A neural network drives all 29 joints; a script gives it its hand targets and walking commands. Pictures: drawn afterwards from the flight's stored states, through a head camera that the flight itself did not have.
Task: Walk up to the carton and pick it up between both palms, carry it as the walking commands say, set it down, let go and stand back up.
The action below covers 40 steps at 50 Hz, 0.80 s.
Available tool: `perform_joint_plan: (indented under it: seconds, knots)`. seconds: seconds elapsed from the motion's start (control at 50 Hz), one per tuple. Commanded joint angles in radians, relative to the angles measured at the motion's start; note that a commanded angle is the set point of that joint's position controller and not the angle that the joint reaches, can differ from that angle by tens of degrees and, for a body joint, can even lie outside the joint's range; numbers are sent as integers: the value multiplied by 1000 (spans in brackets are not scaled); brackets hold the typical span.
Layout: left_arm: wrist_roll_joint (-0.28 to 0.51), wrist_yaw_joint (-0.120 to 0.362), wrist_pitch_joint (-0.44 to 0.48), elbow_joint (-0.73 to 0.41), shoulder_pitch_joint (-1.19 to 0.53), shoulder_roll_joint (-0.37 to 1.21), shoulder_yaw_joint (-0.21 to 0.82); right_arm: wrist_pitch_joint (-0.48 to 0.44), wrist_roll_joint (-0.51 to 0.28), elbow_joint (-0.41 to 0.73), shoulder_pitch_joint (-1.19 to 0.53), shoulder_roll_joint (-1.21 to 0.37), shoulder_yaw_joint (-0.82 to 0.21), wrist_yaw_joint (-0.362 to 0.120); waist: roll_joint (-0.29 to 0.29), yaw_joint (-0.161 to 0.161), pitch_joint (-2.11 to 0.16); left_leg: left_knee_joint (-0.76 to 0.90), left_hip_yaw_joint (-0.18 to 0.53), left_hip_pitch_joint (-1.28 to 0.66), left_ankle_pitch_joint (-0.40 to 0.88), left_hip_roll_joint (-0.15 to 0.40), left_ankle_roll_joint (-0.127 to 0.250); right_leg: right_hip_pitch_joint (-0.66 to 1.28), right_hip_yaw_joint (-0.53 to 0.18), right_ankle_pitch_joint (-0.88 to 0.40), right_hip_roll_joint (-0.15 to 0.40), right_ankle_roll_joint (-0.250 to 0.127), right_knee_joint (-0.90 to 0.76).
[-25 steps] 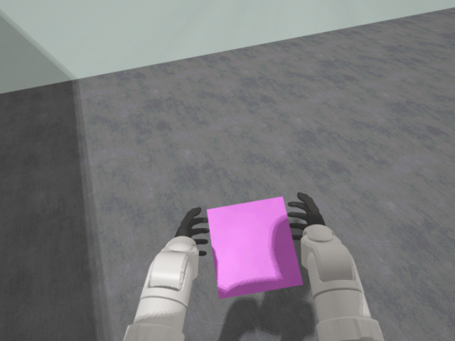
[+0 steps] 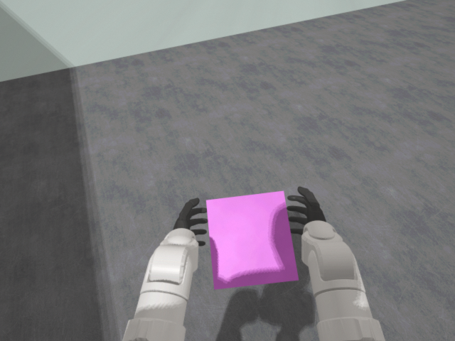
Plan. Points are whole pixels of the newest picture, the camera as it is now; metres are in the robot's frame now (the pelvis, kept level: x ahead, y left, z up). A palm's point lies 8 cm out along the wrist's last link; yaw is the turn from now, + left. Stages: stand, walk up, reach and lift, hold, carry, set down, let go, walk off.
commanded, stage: carry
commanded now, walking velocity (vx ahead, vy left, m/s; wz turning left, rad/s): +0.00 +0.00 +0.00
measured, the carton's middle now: (249, 238) +0.35 -0.01 -0.06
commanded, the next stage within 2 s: none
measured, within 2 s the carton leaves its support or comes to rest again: neither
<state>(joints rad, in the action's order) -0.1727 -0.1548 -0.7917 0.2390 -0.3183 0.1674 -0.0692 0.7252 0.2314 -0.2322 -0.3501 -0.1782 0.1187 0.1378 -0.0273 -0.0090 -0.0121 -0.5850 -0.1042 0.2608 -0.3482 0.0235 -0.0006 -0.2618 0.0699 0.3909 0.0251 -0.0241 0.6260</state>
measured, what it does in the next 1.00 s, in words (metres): shifts its weight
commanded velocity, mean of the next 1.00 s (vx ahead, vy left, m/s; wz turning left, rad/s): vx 0.00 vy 0.00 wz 0.00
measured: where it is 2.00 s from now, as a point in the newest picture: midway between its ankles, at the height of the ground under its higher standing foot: outside the picture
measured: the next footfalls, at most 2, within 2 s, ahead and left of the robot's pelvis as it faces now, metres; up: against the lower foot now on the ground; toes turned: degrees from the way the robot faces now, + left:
none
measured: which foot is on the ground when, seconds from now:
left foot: down 0.00-1.00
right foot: down 0.00-1.00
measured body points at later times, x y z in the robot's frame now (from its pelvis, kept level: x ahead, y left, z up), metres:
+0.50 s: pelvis -0.08 +0.00 +0.00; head -0.11 +0.01 +0.45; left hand +0.23 +0.13 +0.03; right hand +0.25 -0.11 +0.05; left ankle -0.04 +0.12 -0.73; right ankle -0.05 -0.10 -0.73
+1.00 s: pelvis -0.13 +0.00 +0.00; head -0.14 +0.00 +0.45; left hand +0.18 +0.12 +0.02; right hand +0.19 -0.12 +0.04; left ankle -0.04 +0.12 -0.73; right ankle -0.05 -0.10 -0.73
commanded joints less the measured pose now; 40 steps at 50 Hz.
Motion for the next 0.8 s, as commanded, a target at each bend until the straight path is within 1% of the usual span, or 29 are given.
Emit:
perform_joint_plan:
  seconds: [0.0, 0.04, 0.08, 0.12, 0.14, 0.2, 0.26, 0.34, 0.42, 0.5, 0.54, 0.58, 0.62, 0.66, 0.78]
  knots:
    - [262, 270, 115, -233, -579, 1055, 572, -17, -285, 33, -339, -1132, -583, -267, 28, 1, -500, -34, 80, -201, 798, 110, 43, 160, -81, -742, 106, -24, -1]
    - [261, 273, 119, -236, -619, 1058, 566, -20, -284, 26, -370, -1136, -578, -269, 21, 1, -484, -19, 81, -174, 706, 107, 41, 168, -90, -725, 118, -29, -19]
    - [259, 277, 121, -229, -629, 1058, 559, -19, -286, 11, -373, -1143, -577, -270, 1, 2, -466, -1, 85, -155, 598, 105, 39, 174, -98, -706, 133, -30, -46]
    - [250, 278, 118, -205, -621, 1059, 547, -18, -288, -2, -383, -1146, -573, -272, -8, 4, -452, 13, 93, -150, 536, 104, 37, 167, -98, -656, 134, -30, -59]
    - [247, 278, 118, -196, -629, 1062, 542, -17, -287, -14, -393, -1148, -567, -273, -3, 5, -448, 18, 93, -153, 533, 103, 34, 158, -99, -650, 135, -29, -57]
    - [228, 279, 118, -158, -626, 1071, 519, -19, -292, -35, -429, -1156, -563, -278, -8, 8, -420, 35, 109, -138, 458, 103, 38, 127, -96, -534, 127, -23, -80]
    - [230, 284, 121, -156, -664, 1085, 515, -23, -298, -36, -468, -1170, -562, -282, -8, 9, -395, 63, 119, -109, 360, 98, 39, 116, -98, -446, 123, -24, -104]
    - [229, 288, 116, -142, -693, 1091, 507, -17, -293, -69, -473, -1181, -543, -283, 12, 11, -353, 105, 136, -74, 244, 98, 43, 85, -102, -324, 112, -25, -137]
    - [229, 288, 112, -126, -726, 1095, 498, -12, -279, -107, -472, -1184, -512, -282, 28, 14, -344, 134, 146, -70, 164, 98, 44, 57, -103, -260, 105, -25, -157]
    - [236, 290, 108, -119, -749, 1111, 500, -12, -272, -115, -480, -1183, -493, -283, 60, 13, -343, 176, 174, -62, 86, 112, 50, 32, -98, -180, 90, -22, -162]
    - [241, 291, 105, -122, -756, 1116, 504, -10, -273, -114, -476, -1185, -490, -285, 66, 12, -341, 192, 182, -50, 53, 117, 50, 27, -97, -145, 85, -22, -166]
    - [247, 291, 104, -129, -762, 1119, 506, -8, -271, -115, -472, -1189, -489, -284, 60, 11, -341, 198, 185, -42, 14, 118, 50, 17, -100, -104, 81, -21, -177]
    - [249, 291, 102, -122, -759, 1127, 503, -7, -274, -100, -486, -1190, -494, -283, 46, 10, -344, 195, 182, -35, 1, 112, 47, 12, -109, -81, 84, -23, -191]
    - [251, 290, 100, -127, -750, 1129, 504, -6, -279, -87, -485, -1189, -501, -282, 46, 10, -350, 192, 179, -37, -5, 109, 46, 2, -114, -69, 86, -23, -199]
    - [256, 285, 91, -139, -728, 1129, 496, 1, -291, -50, -485, -1184, -513, -277, 22, 11, -358, 187, 179, -27, -43, 101, 42, -23, -128, 4, 87, -25, -224]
